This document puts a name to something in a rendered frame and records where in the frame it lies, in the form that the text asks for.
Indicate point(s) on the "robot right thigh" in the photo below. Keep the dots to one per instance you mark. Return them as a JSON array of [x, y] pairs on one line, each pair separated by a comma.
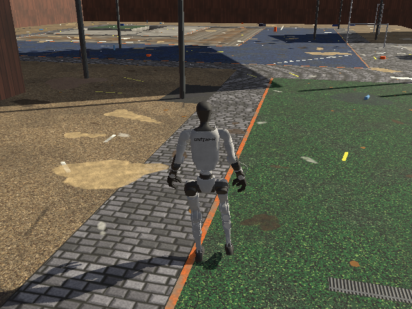
[[222, 188]]

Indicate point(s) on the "robot right forearm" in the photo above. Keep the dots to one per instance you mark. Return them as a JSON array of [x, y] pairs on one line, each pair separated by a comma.
[[237, 169]]

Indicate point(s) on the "right robot upper arm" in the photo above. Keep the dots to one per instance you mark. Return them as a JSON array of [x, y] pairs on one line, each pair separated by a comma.
[[229, 147]]

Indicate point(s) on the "robot right hand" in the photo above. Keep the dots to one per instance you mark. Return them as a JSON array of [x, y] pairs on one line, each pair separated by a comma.
[[241, 182]]

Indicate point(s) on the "robot left hand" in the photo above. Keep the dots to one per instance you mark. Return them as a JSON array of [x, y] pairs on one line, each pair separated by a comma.
[[176, 179]]

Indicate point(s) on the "left robot upper arm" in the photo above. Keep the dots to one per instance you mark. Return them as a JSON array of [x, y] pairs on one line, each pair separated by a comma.
[[180, 149]]

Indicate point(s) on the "robot left thigh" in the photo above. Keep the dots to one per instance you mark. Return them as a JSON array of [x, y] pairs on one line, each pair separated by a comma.
[[191, 191]]

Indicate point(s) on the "robot thigh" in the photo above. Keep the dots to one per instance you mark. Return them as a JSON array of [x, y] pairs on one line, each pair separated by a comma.
[[222, 188], [191, 191]]

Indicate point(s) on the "robot left forearm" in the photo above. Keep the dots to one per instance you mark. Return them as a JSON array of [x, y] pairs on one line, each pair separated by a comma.
[[174, 169]]

